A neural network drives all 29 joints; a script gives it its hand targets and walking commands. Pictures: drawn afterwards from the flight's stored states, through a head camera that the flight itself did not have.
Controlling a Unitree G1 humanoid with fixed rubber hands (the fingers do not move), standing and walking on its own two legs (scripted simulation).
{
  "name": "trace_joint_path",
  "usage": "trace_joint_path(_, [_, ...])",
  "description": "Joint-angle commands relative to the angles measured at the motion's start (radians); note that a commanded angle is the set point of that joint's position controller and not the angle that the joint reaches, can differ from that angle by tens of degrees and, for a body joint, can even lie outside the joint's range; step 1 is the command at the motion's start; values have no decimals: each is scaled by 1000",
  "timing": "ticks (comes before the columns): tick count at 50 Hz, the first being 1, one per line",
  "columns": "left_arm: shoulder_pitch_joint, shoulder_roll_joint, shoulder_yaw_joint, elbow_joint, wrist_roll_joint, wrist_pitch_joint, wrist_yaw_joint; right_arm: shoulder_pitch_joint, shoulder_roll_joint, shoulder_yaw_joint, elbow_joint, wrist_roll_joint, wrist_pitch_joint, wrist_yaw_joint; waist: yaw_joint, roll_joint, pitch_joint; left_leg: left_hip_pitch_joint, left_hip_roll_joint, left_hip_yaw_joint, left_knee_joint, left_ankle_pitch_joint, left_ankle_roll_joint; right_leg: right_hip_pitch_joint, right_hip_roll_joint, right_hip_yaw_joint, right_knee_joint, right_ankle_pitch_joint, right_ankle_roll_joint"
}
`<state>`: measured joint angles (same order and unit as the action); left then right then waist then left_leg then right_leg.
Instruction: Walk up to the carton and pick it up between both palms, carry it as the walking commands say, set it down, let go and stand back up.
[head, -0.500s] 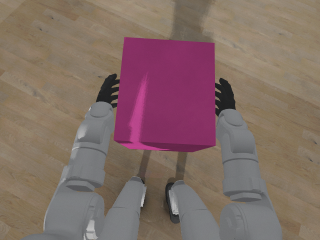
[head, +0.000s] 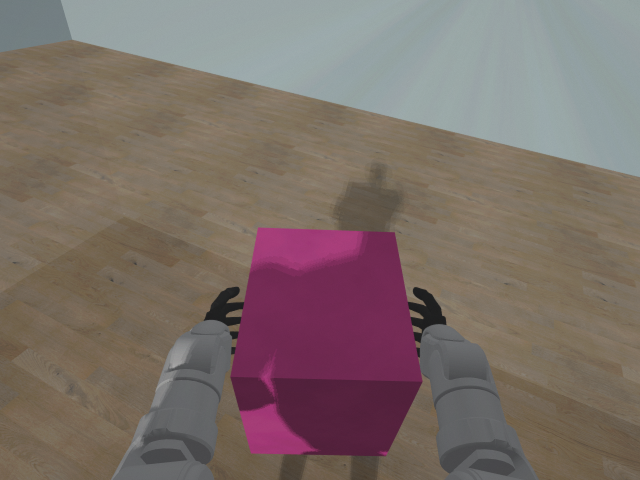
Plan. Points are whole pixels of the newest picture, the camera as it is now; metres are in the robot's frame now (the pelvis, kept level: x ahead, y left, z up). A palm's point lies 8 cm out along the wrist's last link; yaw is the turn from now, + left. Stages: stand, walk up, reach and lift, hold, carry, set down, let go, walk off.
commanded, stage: reach and lift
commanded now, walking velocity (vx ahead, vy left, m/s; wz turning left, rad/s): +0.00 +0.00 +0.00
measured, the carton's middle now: (322, 343) +0.34 +0.00 +0.00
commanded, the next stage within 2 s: hold in 1.16 s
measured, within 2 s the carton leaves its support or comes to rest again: neither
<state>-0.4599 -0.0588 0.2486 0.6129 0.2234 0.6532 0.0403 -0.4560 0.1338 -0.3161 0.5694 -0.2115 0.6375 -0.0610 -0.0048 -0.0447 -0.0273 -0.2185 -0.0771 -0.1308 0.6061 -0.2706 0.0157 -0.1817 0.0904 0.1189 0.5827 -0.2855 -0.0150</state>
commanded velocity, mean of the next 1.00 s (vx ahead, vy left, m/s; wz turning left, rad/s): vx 0.00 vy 0.00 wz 0.00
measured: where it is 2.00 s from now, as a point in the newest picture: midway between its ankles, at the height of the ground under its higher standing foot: outside the picture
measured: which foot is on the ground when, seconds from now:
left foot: down 0.00-1.00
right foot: down 0.00-1.00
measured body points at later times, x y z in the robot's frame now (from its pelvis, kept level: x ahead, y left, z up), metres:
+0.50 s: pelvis +0.01 +0.01 +0.01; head -0.03 +0.01 +0.46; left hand +0.32 +0.15 +0.03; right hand +0.31 -0.15 +0.04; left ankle +0.04 +0.11 -0.73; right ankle +0.02 -0.11 -0.73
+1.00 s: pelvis +0.01 -0.02 +0.01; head -0.05 -0.01 +0.45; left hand +0.30 +0.14 +0.03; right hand +0.30 -0.16 +0.04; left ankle +0.04 +0.11 -0.73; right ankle +0.02 -0.11 -0.73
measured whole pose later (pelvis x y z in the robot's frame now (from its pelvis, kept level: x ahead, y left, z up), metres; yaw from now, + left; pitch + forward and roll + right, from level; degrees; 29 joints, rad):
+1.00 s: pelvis +0.01 -0.02 +0.01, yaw -1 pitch -6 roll +0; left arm -0.28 -0.06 0.16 0.36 0.17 0.76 0.04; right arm -0.26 0.15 -0.19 0.31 -0.18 0.74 -0.07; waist 0.02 -0.03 -0.01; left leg -0.16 -0.05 -0.13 0.51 -0.24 -0.01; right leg -0.14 0.10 0.12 0.51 -0.25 -0.04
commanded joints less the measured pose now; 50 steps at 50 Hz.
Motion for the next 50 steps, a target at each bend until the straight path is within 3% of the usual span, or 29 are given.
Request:
trace_joint_path(1, [-653, -1182, -661, -358, -349, -17, -258, -613, 1136, 658, -252, 315, 17, 237, -32, 77, -494, 263, 24, 10, -131, 395, -11, 134, -20, -5, -136, 394, 15])
trace_joint_path(2, [-657, -1182, -688, -410, -371, -9, -258, -593, 1112, 662, -286, 320, 24, 236, -49, 99, -497, 279, 27, 5, -136, 410, -21, 113, -14, -5, -144, 377, 13])
trace_joint_path(3, [-608, -1165, -670, -397, -349, 4, -253, -524, 1095, 643, -237, 293, 43, 236, -46, 81, -424, 275, 26, -4, -137, 428, -22, 86, -18, 1, -160, 353, 14])
trace_joint_path(8, [-531, -1182, -708, -465, -357, 23, -242, -526, 1039, 705, -408, 322, 47, 243, -44, 124, -383, 288, 28, -10, -158, 429, -41, 97, -12, 2, -173, 322, 3])
trace_joint_path(9, [-527, -1177, -694, -458, -344, 33, -238, -537, 1031, 702, -407, 317, 56, 247, -29, 130, -333, 266, 27, -3, -167, 370, -40, 79, -10, -7, -174, 277, 1])
trace_joint_path(11, [-557, -1173, -736, -536, -372, 22, -228, -536, 1041, 736, -442, 336, 46, 256, -18, 114, -353, 289, 31, -12, -156, 398, -46, 64, -7, 3, -170, 279, -4])
trace_joint_path(12, [-557, -1154, -703, -489, -344, 28, -223, -537, 1022, 713, -399, 316, 54, 261, -13, 123, -316, 268, 36, -19, -172, 321, -46, 40, -7, 4, -172, 214, -4])
trace_joint_path(14, [-560, -1132, -685, -483, -337, 21, -217, -563, 1030, 736, -391, 325, 53, 271, 19, 80, -289, 238, 35, -9, -181, 278, -40, 30, -5, -3, -173, 192, -3])
trace_joint_path(16, [-549, -1105, -662, -459, -321, 23, -210, -567, 1008, 720, -371, 314, 53, 273, 17, 77, -276, 215, 37, -8, -182, 204, -33, 30, -8, -6, -171, 148, -6])
trace_joint_path(20, [-522, -1109, -663, -416, -317, 24, -208, -593, 1004, 738, -383, 309, 43, 275, 31, 21, -315, 268, 35, -3, -169, 240, -28, 9, -6, -2, -166, 174, 3])
trace_joint_path(21, [-578, -1105, -684, -457, -336, 19, -212, -563, 1013, 725, -349, 295, 44, 272, 16, 33, -334, 265, 35, -6, -166, 254, -31, 14, -6, -1, -163, 191, 1])
trace_joint_path(22, [-568, -1091, -666, -419, -318, 28, -210, -558, 1005, 697, -314, 287, 49, 274, 14, 49, -315, 249, 38, -8, -174, 208, -31, 4, -8, -5, -158, 160, 1])
trace_joint_path(23, [-548, -1089, -658, -396, -317, 27, -214, -570, 1006, 709, -332, 287, 47, 272, 17, 9, -319, 242, 42, -2, -177, 211, -28, 19, -5, -10, -163, 158, 5])
trace_joint_path(24, [-556, -1111, -658, -396, -318, 27, -216, -573, 1009, 715, -337, 292, 43, 273, 11, 35, -324, 247, 32, -3, -175, 208, -25, 14, -7, -4, -163, 159, 0])
trace_joint_path(25, [-550, -1094, -651, -389, -320, 27, -219, -547, 1016, 708, -302, 286, 48, 275, 9, 19, -320, 241, 37, -1, -176, 191, -21, 7, -10, -6, -164, 150, 1])
trace_joint_path(26, [-591, -1097, -678, -448, -341, 15, -223, -569, 1030, 723, -342, 298, 39, 270, 6, 16, -363, 255, 35, 0, -164, 225, -21, 23, -7, -7, -156, 177, 2])
trace_joint_path(27, [-582, -1112, -694, -457, -337, 16, -224, -561, 1031, 731, -354, 309, 36, 272, 5, 63, -407, 267, 28, 8, -157, 270, -29, 42, -4, -3, -152, 230, 2])
trace_joint_path(29, [-636, -1116, -731, -528, -374, 2, -228, -603, 1076, 784, -412, 348, 26, 262, 13, 64, -458, 276, 20, 9, -133, 302, -24, 49, -11, 11, -140, 260, 6])
trace_joint_path(30, [-597, -1094, -708, -462, -355, 14, -232, -603, 1058, 772, -391, 342, 32, 257, 15, 55, -424, 259, 21, 13, -142, 284, -23, 48, -11, 6, -145, 251, 8])
trace_joint_path(33, [-572, -1100, -716, -475, -350, 27, -238, -505, 1065, 739, -355, 317, 48, 251, -3, 86, -394, 251, 23, 10, -155, 311, -28, 43, -15, 10, -151, 290, 6])
trace_joint_path(35, [-556, -1076, -695, -476, -347, 27, -242, -472, 1071, 743, -346, 316, 54, 251, 1, 54, -373, 236, 17, 15, -152, 286, -21, 62, -22, 12, -159, 289, 16])
trace_joint_path(37, [-556, -1070, -680, -454, -329, 27, -249, -491, 1069, 728, -329, 313, 54, 253, 7, 80, -335, 207, 18, 18, -171, 240, -23, 61, -26, 11, -165, 253, 17])
trace_joint_path(39, [-549, -1080, -702, -489, -344, 20, -255, -513, 1095, 772, -385, 336, 48, 250, 18, 61, -398, 235, 5, 25, -155, 300, -22, 87, -29, 20, -172, 316, 22])
trace_joint_path(45, [-544, -1064, -664, -454, -336, 25, -272, -546, 1089, 781, -396, 338, 51, 238, 33, 72, -317, 172, 7, 29, -161, 179, -9, 63, -39, 27, -180, 190, 23])
trace_joint_path(46, [-561, -1076, -668, -464, -345, 19, -273, -571, 1118, 812, -418, 345, 50, 237, 31, 26, -341, 176, 4, 34, -155, 170, -2, 58, -39, 30, -181, 180, 29])
trace_joint_path(47, [-547, -1066, -666, -464, -336, 22, -274, -569, 1113, 805, -408, 350, 53, 239, 43, 56, -331, 165, 4, 34, -157, 178, -4, 55, -43, 27, -182, 182, 30])
trace_joint_path(48, [-583, -1054, -672, -483, -352, 16, -276, -571, 1137, 816, -401, 352, 53, 239, 47, 20, -353, 179, 7, 34, -153, 175, -1, 54, -43, 33, -184, 186, 31])
trace_joint_path(49, [-564, -1042, -635, -412, -322, 30, -281, -534, 1122, 760, -324, 319, 64, 238, 35, 32, -285, 143, 10, 34, -164, 99, 0, 37, -50, 36, -192, 123, 33])
trace_joint_path(50, [-564, -1073, -658, -413, -339, 31, -284, -505, 1109, 758, -325, 316, 67, 240, 16, 38, -263, 160, 12, 31, -170, 126, 0, 18, -41, 22, -194, 120, 22])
